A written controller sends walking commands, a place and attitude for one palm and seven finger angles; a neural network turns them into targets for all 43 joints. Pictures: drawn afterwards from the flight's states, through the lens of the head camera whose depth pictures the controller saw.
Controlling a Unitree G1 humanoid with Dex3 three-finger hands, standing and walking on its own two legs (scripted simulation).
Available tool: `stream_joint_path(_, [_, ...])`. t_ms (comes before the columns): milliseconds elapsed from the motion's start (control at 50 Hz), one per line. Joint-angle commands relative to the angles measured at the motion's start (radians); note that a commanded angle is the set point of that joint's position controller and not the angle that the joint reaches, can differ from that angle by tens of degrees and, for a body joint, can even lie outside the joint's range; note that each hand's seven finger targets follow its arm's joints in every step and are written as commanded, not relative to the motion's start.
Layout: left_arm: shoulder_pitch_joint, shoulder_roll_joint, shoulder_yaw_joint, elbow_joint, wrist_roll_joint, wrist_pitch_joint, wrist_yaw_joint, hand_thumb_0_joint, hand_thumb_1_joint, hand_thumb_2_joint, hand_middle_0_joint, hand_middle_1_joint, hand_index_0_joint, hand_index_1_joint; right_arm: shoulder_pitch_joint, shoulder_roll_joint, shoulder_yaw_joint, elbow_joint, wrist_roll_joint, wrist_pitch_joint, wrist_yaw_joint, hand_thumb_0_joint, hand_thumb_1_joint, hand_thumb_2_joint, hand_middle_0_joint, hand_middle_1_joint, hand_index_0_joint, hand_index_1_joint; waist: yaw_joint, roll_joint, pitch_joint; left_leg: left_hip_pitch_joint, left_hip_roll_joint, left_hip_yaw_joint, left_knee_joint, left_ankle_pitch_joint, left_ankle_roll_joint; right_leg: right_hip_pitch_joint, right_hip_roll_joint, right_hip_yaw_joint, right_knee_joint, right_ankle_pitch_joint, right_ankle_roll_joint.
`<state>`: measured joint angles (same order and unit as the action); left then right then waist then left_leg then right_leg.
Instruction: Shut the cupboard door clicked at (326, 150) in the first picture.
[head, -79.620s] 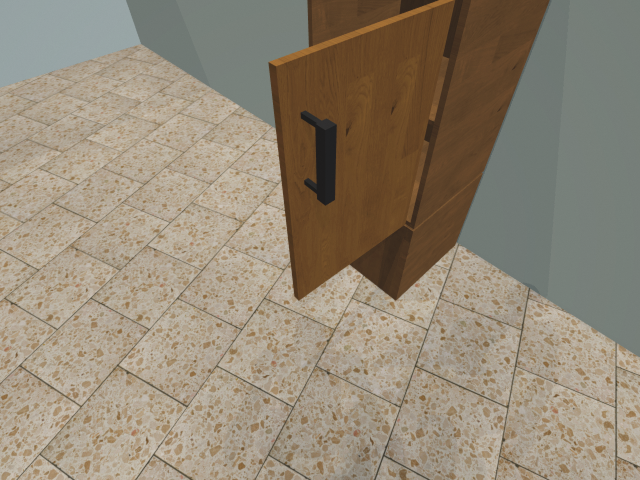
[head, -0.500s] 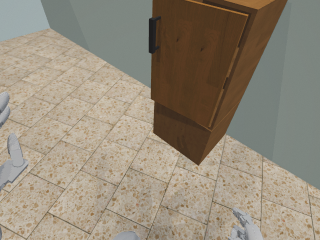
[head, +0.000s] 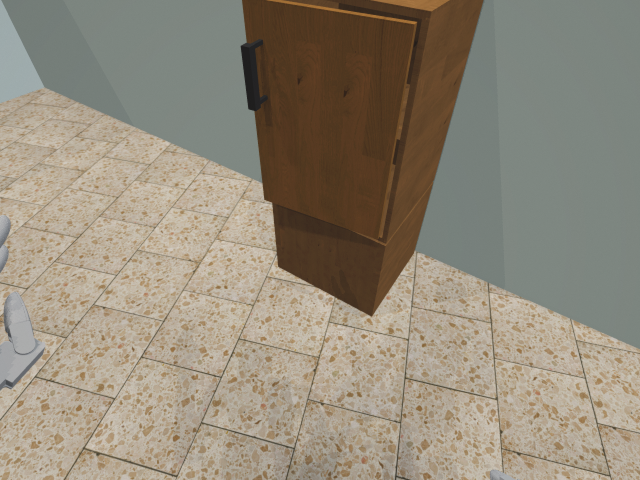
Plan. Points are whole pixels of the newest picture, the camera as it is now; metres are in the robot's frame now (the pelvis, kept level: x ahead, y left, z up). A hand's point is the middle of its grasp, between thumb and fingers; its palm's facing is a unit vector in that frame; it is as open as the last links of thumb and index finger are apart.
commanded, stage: stop stepping back and stand still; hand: left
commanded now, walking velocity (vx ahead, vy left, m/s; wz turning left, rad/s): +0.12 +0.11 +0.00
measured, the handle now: (256, 75) +0.98 +0.20 +0.09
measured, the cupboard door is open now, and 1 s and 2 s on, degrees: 7 7 7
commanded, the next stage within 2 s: let the arm hang, fingers relaxed in 0.08 s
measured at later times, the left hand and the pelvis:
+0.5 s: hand out of the picture +0.10 +0.17 -0.16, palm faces +0.09 -0.99 -0.14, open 6.9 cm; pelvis +0.01 +0.01 -0.01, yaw +4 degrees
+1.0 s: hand out of the picture +0.00 +0.22 -0.17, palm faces +0.05 -0.98 -0.21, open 7.4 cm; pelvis +0.01 +0.04 +0.01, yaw +1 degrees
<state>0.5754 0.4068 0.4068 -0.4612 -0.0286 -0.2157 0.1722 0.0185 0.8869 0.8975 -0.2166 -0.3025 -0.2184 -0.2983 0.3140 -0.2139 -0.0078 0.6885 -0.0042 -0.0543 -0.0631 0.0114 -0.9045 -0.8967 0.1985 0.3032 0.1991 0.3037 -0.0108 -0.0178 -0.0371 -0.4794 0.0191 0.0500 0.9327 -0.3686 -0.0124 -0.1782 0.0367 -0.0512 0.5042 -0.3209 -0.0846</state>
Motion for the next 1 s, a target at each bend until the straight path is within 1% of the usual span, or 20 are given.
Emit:
stream_joint_path(0, [-0.123,0.188,0.125,-0.103,0.004,-0.073,0.027,0.0,0.9,0.9,-0.2,-0.3,-0.2,-0.3,-0.156,-0.102,-0.029,-0.173,-0.005,-0.06,-0.02,0.0,-0.9,-0.9,0.2,0.3,0.2,0.3,0.002,-0.06,0.068,-0.08,0.046,0.003,-0.082,0.063,0.008,-0.026,-0.29,0.242,-0.238,0.103,-0.096])
stream_joint_path(80, [-0.147,0.182,0.099,-0.078,0.005,-0.072,0.027,0.0,0.9,0.9,-0.2,-0.3,-0.2,-0.3,-0.172,-0.102,-0.035,-0.172,-0.002,-0.08,-0.028,0.0,-0.9,-0.9,0.2,0.3,0.2,0.3,0.024,-0.114,0.094,0.1,0.017,0.064,-0.27,0.111,0.024,-0.098,-0.259,0.191,-0.233,0.05,-0.055])
stream_joint_path(140, [-0.141,0.189,0.104,-0.153,-0.004,-0.073,0.02,0.0,0.9,0.9,-0.2,-0.3,-0.2,-0.3,-0.164,-0.11,-0.041,-0.181,0.0,-0.091,-0.025,0.0,-0.9,-0.9,0.2,0.3,0.2,0.3,0.02,-0.039,0.053,0.256,0.013,0.055,-0.451,0.18,0.037,-0.089,-0.206,0.153,-0.141,0.151,0.003])
stream_joint_path(160, [-0.157,-0.044,-0.297,0.537,0.093,0.08,-0.098,0.0,0.9,0.9,-0.2,-0.3,-0.2,-0.3,-0.138,-0.231,-0.047,-0.018,-0.005,-0.148,0.085,0.0,-0.9,-0.9,0.2,0.3,0.2,0.3,-0.088,0.133,0.038,0.357,0.165,-0.14,-0.398,0.634,0.073,-0.293,-0.168,-0.038,0.237,0.246,0.052])
stream_joint_path(180, [-0.141,-0.074,-0.307,0.555,0.043,0.194,-0.144,0.0,0.9,0.9,-0.2,-0.3,-0.2,-0.3,-0.06,-0.262,-0.043,-0.045,0.007,-0.047,0.091,0.0,-0.9,-0.9,0.2,0.3,0.2,0.3,-0.045,0.261,-0.033,0.331,0.296,-0.268,-0.455,0.893,0.167,-0.278,-0.083,-0.006,0.41,-0.136,0.099])
stream_joint_path(200, [-0.127,-0.136,-0.32,0.525,0.045,0.233,-0.14,0.0,0.9,0.9,-0.2,-0.3,-0.2,-0.3,-0.054,-0.209,-0.029,-0.085,0.002,-0.005,0.075,0.0,-0.9,-0.9,0.2,0.3,0.2,0.3,-0.038,0.235,-0.019,0.313,0.333,-0.286,-0.492,1.015,0.212,-0.309,-0.058,0.029,0.515,-0.333,0.114])
stream_joint_path(240, [-0.202,-0.131,-0.345,0.589,0.051,0.24,-0.147,0.0,0.9,0.9,-0.2,-0.3,-0.2,-0.3,-0.069,-0.201,-0.022,-0.082,-0.035,-0.002,0.057,0.0,-0.9,-0.9,0.2,0.3,0.2,0.3,-0.031,0.128,-0.062,0.24,0.317,-0.308,-0.501,0.848,0.226,-0.287,-0.052,0.082,0.541,-0.343,0.113])
stream_joint_path(280, [-0.238,-0.105,-0.352,0.714,0.048,0.238,-0.158,0.0,0.9,0.9,-0.2,-0.3,-0.2,-0.3,-0.111,-0.189,-0.017,-0.085,-0.042,0.017,0.051,0.0,-0.9,-0.9,0.2,0.3,0.2,0.3,-0.005,0.034,-0.07,0.25,0.267,-0.242,-0.478,0.716,0.205,-0.207,-0.065,0.062,0.372,-0.261,0.103])
stream_joint_path(320, [-0.204,-0.072,-0.352,0.851,0.048,0.233,-0.159,0.0,0.9,0.9,-0.2,-0.3,-0.2,-0.3,-0.18,-0.179,-0.009,-0.076,-0.02,0.04,0.049,0.0,-0.9,-0.9,0.2,0.3,0.2,0.3,0.052,-0.078,-0.111,0.157,0.161,-0.134,-0.408,0.388,0.114,0.001,-0.062,0.033,0.058,0.053,0.098])
stream_joint_path(340, [-0.216,-0.017,-0.348,0.892,0.051,0.227,-0.155,0.0,0.9,0.9,-0.2,-0.3,-0.2,-0.3,-0.188,-0.137,-0.006,-0.079,-0.002,0.055,0.05,0.0,-0.9,-0.9,0.2,0.3,0.2,0.3,0.052,-0.198,-0.1,0.097,0.053,-0.066,-0.34,0.121,0.052,0.018,-0.151,0.191,-0.091,0.061,0.074])
stream_joint_path(360, [-0.244,0.039,-0.347,0.937,0.051,0.218,-0.156,0.0,0.9,0.9,-0.2,-0.3,-0.2,-0.3,-0.176,-0.111,-0.001,-0.071,-0.005,0.067,0.057,0.0,-0.9,-0.9,0.2,0.3,0.2,0.3,0.028,-0.233,-0.053,0.074,-0.011,-0.036,-0.272,-0.05,0.007,-0.075,-0.287,0.365,-0.208,0.043,0.007])
stream_joint_path(380, [-0.303,0.046,-0.349,0.99,0.058,0.217,-0.161,0.0,0.9,0.9,-0.2,-0.3,-0.2,-0.3,-0.133,-0.102,-0.013,-0.023,-0.019,0.076,0.063,0.0,-0.9,-0.9,0.2,0.3,0.2,0.3,-0.005,-0.156,-0.022,0.122,-0.023,-0.024,-0.203,-0.118,0.0,-0.179,-0.348,0.401,-0.262,-0.098,-0.06])
stream_joint_path(400, [-0.341,0.024,-0.351,1.03,0.058,0.217,-0.159,0.0,0.9,0.9,-0.2,-0.3,-0.2,-0.3,-0.137,-0.098,-0.017,0.015,-0.023,0.085,0.063,0.0,-0.9,-0.9,0.2,0.3,0.2,0.3,-0.011,-0.086,0.027,0.152,-0.018,-0.033,-0.151,-0.1,0.004,-0.252,-0.317,0.389,-0.288,-0.218,-0.076])
stream_joint_path(440, [-0.359,-0.031,-0.36,1.12,0.053,0.207,-0.153,0.0,0.9,0.9,-0.2,-0.3,-0.2,-0.3,-0.124,-0.081,-0.017,0.072,-0.024,0.084,0.059,0.0,-0.9,-0.9,0.2,0.3,0.2,0.3,-0.016,-0.041,0.075,0.144,-0.014,-0.047,-0.165,0.009,0.01,-0.196,-0.25,0.338,-0.237,0.036,-0.076])
stream_joint_path(500, [-0.309,-0.101,-0.35,1.209,0.053,0.186,-0.139,0.0,0.9,0.9,-0.2,-0.3,-0.2,-0.3,-0.042,-0.046,-0.02,0.142,-0.022,0.061,0.053,0.0,-0.9,-0.9,0.2,0.3,0.2,0.3,-0.02,0.029,-0.053,0.251,0.026,-0.079,-0.415,0.288,0.018,-0.01,-0.2,0.202,-0.07,0.474,-0.025])
stream_joint_path(540, [-0.267,-0.129,-0.366,1.265,0.041,0.189,-0.132,0.0,0.9,0.9,-0.2,-0.3,-0.2,-0.3,-0.045,-0.072,-0.018,0.187,-0.019,0.043,0.041,0.0,-0.9,-0.9,0.2,0.3,0.2,0.3,0.011,0.092,-0.127,0.354,0.102,-0.11,-0.448,0.533,0.039,0.024,-0.137,0.132,-0.042,0.443,0.025])
stream_joint_path(560, [-0.27,-0.138,-0.367,1.285,0.045,0.194,-0.131,0.0,0.9,0.9,-0.2,-0.3,-0.2,-0.3,-0.052,-0.076,-0.025,0.195,-0.018,0.044,0.034,0.0,-0.9,-0.9,0.2,0.3,0.2,0.3,0.012,0.068,-0.103,0.36,0.115,-0.112,-0.448,0.532,0.044,0.013,-0.124,0.126,-0.067,0.39,0.032])
stream_joint_path(600, [-0.293,-0.119,-0.369,1.342,0.039,0.206,-0.136,0.0,0.9,0.9,-0.2,-0.3,-0.2,-0.3,-0.055,-0.064,-0.016,0.234,-0.014,0.047,0.029,0.0,-0.9,-0.9,0.2,0.3,0.2,0.3,0.011,0.171,-0.051,0.326,0.112,-0.121,-0.518,0.492,0.052,0.034,-0.114,0.099,-0.082,0.306,0.045])
stream_joint_path(740, [-0.278,-0.122,-0.382,1.478,0.04,0.211,-0.147,0.0,0.9,0.9,-0.2,-0.3,-0.2,-0.3,-0.032,-0.074,-0.013,0.318,-0.013,0.054,0.029,0.0,-0.9,-0.9,0.2,0.3,0.2,0.3,0.011,0.03,0.106,0.263,0.094,-0.12,-0.637,0.147,0.046,-0.001,-0.116,0.136,-0.204,0.123,0.038])
stream_joint_path(980, [-0.233,-0.138,-0.391,1.567,0.039,0.205,-0.14,0.0,0.9,0.9,-0.2,-0.3,-0.2,-0.3,0.025,-0.052,-0.007,0.401,-0.009,0.048,0.026,0.0,-0.9,-0.9,0.2,0.3,0.2,0.3,0.007,-0.004,0.113,0.304,0.091,-0.098,-0.653,0.162,0.051,-0.022,-0.121,0.14,-0.206,0.139,0.042])
